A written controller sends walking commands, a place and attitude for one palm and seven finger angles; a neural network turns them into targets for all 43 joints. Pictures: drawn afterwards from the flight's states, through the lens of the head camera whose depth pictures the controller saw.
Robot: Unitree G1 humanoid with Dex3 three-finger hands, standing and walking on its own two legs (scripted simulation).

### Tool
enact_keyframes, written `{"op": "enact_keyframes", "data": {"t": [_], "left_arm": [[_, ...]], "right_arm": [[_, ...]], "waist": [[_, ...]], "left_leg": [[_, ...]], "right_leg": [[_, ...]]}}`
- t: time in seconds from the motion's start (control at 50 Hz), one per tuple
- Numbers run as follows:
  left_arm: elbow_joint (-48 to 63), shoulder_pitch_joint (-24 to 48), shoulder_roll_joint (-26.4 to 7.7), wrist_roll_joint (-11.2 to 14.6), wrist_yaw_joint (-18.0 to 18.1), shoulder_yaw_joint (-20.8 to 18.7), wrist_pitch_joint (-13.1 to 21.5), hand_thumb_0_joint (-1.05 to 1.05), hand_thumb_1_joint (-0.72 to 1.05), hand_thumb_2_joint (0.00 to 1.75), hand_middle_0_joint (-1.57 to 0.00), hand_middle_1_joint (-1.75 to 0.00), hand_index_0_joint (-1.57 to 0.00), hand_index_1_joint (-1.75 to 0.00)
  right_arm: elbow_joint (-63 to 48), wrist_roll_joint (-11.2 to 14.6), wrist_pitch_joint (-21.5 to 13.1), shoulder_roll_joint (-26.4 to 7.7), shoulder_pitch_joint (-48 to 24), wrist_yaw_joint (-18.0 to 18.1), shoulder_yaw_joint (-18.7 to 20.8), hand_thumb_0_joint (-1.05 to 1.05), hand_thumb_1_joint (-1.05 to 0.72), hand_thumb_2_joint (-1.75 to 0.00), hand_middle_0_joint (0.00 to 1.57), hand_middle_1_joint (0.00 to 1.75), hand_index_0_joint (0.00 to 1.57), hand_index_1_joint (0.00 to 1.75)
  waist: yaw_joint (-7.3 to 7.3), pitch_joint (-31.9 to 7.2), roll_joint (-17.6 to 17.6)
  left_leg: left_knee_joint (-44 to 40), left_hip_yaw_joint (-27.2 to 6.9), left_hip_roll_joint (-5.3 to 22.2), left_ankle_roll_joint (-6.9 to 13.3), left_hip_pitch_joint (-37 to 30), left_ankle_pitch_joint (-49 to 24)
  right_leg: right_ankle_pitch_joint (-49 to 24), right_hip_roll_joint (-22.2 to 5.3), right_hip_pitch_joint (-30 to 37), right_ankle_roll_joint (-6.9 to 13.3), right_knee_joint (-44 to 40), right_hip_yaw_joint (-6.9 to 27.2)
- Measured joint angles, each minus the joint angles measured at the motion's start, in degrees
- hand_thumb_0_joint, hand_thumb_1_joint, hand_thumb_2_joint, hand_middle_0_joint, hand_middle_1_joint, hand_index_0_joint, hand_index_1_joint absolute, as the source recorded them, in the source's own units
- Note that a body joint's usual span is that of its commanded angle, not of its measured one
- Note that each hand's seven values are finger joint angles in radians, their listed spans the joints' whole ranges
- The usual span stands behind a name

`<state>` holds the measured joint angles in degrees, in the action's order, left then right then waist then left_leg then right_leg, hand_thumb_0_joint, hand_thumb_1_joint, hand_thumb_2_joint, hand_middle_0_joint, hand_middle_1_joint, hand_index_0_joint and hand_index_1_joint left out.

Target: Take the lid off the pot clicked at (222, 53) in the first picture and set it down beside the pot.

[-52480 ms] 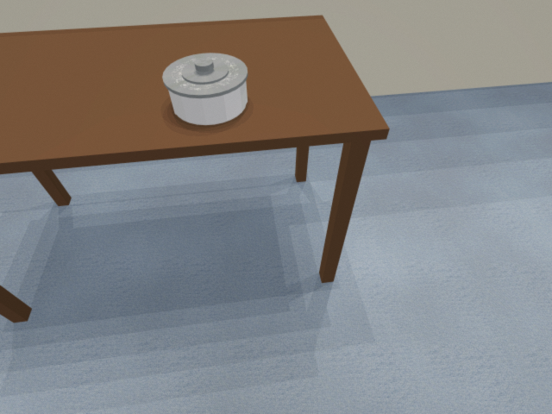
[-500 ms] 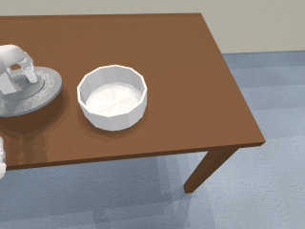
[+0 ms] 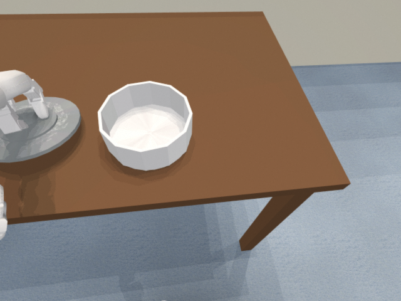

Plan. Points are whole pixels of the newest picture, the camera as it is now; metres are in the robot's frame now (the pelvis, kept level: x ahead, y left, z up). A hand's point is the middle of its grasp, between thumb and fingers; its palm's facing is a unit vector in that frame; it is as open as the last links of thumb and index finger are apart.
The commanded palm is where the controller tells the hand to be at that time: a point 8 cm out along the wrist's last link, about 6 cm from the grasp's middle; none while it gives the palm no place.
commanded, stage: lower the lid onto the table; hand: left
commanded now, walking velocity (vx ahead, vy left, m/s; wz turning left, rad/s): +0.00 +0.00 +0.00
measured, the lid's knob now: (24, 117) +0.47 +0.34 +0.07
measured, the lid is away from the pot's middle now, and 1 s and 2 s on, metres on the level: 0.24 0.25 0.25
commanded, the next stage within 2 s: open the fingers wide in 0.06 s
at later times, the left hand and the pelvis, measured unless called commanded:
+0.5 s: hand (16, 126) +0.43 +0.33 +0.09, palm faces -0.40 -0.10 -0.91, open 6.7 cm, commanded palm +0.45 +0.32 +0.16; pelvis -0.01 +0.00 +0.00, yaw +0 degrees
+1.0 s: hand (15, 124) +0.44 +0.33 +0.09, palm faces -0.42 -0.11 -0.90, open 9.8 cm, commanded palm +0.45 +0.33 +0.16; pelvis +0.00 +0.00 +0.00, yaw +0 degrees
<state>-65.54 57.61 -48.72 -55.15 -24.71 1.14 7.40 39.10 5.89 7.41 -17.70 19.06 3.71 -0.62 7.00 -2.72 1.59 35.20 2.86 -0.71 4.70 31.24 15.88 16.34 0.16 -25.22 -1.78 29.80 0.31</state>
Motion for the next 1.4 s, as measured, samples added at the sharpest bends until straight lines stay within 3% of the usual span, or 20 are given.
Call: {"op": "enact_keyframes", "data": {"t": [0.16, 0.3, 0.4, 0.48, 0.56, 0.74, 1.08, 1.4], "left_arm": [[-1.3, 0.6, -0.2, 0.0, 0.3, 1.0, 0.7, 0.09, 0.2, 0.98, -0.62, -1.01, -0.79, -0.99], [6.6, -6.6, 0.6, -0.1, 2.8, -2.8, 4.5, 0.08, 0.21, 0.97, -0.61, -1.01, -0.79, -1.0], [7.4, -6.8, 1.6, -1.2, 4.6, -2.4, 3.5, 0.08, 0.23, 0.94, -0.59, -1.0, -0.78, -1.0], [6.2, -6.6, 1.8, -0.3, 5.5, -2.2, 2.7, 0.06, 0.25, 0.93, -0.58, -0.99, -0.76, -1.0], [5.4, -5.5, 2.2, -0.4, 4.8, -0.1, 1.4, 0.04, 0.26, 0.92, -0.57, -0.98, -0.74, -0.99], [4.6, -4.7, 1.3, -0.1, 4.4, -0.3, 1.8, 0.01, 0.22, 0.89, -0.56, -0.94, -0.65, -0.93], [6.5, -6.7, -0.3, 0.0, 3.6, -3.2, 3.0, 0.0, -0.01, 0.78, -0.44, -0.8, -0.45, -0.8], [5.8, -4.9, 0.9, 0.0, 3.6, -1.2, 2.8, 0.0, -0.06, 0.77, -0.42, -0.76, -0.41, -0.76]], "right_arm": [[0.4, 0.1, -0.2, 0.1, 0.6, 0.6, -0.3, 0.01, -0.9, -0.9, 0.21, 0.3, 0.21, 0.3], [-0.1, -0.8, 2.5, 0.5, 0.6, 0.4, 0.9, 0.01, -0.9, -0.9, 0.21, 0.3, 0.21, 0.3], [-0.3, -0.9, 2.7, 0.9, -0.4, 0.4, 0.7, 0.01, -0.9, -0.9, 0.21, 0.3, 0.21, 0.3], [-0.5, -0.7, 2.5, 1.1, -1.1, 0.3, 0.5, 0.01, -0.9, -0.9, 0.21, 0.3, 0.21, 0.3], [-0.7, -0.3, 2.3, 1.0, -1.5, 0.3, 0.3, 0.01, -0.9, -0.9, 0.21, 0.3, 0.21, 0.3], [-1.1, -0.2, 2.3, 0.6, -1.6, 0.5, 0.2, 0.01, -0.9, -0.9, 0.21, 0.3, 0.21, 0.3], [-0.8, -0.2, 3.3, 0.4, -0.6, 0.6, 0.4, 0.01, -0.9, -0.9, 0.21, 0.3, 0.21, 0.3], [-1.0, -0.1, 3.1, 0.7, -1.5, 0.7, 0.1, 0.01, -0.9, -0.9, 0.21, 0.3, 0.21, 0.3]], "waist": [[-0.12, -0.2, -0.2], [-0.76, -0.9, 0.2], [-1.03, -0.6, 0.1], [-1.24, -0.9, 0.2], [-1.43, -0.9, 0.2], [-1.35, -0.9, 0.0], [-0.87, -0.8, 0.0], [-1.29, -0.8, 0.1]], "left_leg": [[1.5, -0.1, 0.2, 0.1, 1.5, 0.4], [1.6, 0.2, 0.3, 0.1, 2.1, 0.4], [1.1, -0.1, 0.0, 0.1, 2.0, -0.2], [0.7, 0.0, 0.0, 0.1, 1.4, -0.4], [0.5, -0.2, -0.1, 0.0, 1.0, -0.5], [0.7, -0.1, 0.1, -0.1, 1.0, -0.2], [1.2, -0.1, 0.5, -0.3, 1.6, 0.4], [1.7, -0.2, 0.3, -0.2, 2.1, 0.4]], "right_leg": [[0.4, 0.1, -1.4, 0.0, 1.3, -0.1], [0.3, 0.2, -2.2, 0.5, 1.5, 0.2], [0.0, 0.1, -2.0, 0.9, 1.3, -0.1], [-0.2, 0.0, -1.5, 0.5, 0.9, 0.0], [-0.2, 0.0, -1.1, 0.7, 0.8, -0.2], [0.1, 0.1, -1.2, 0.5, 1.1, -0.1], [0.3, 0.5, -1.7, 0.4, 1.3, 0.1], [0.5, 0.3, -2.2, 0.4, 1.8, -0.1]]}}
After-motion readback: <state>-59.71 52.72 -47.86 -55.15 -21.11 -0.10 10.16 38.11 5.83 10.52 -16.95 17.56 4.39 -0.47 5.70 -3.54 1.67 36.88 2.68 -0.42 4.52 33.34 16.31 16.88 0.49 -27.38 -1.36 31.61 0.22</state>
